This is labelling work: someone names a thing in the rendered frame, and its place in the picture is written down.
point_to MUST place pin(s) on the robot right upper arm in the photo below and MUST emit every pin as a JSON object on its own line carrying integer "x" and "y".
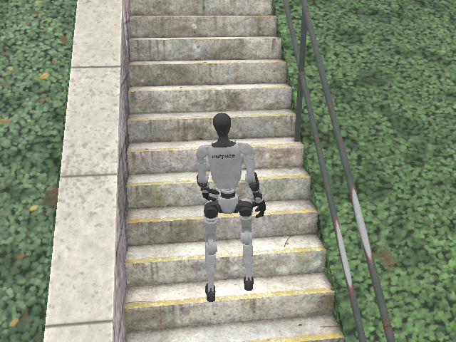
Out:
{"x": 247, "y": 150}

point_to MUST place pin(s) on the robot left upper arm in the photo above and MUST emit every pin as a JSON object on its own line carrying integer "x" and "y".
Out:
{"x": 201, "y": 154}

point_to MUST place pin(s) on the robot right forearm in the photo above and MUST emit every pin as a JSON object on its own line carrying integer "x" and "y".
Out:
{"x": 255, "y": 188}

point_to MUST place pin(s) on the robot left thigh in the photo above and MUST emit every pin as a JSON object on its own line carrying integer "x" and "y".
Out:
{"x": 211, "y": 209}

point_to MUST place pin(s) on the robot right hand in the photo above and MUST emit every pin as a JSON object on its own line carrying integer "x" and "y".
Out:
{"x": 261, "y": 207}

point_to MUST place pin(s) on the right robot foot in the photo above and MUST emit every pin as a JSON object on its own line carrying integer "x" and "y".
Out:
{"x": 248, "y": 285}

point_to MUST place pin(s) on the robot left forearm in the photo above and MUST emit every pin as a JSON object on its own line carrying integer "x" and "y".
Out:
{"x": 204, "y": 186}

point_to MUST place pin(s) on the robot left hand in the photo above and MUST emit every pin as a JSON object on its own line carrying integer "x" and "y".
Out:
{"x": 207, "y": 197}

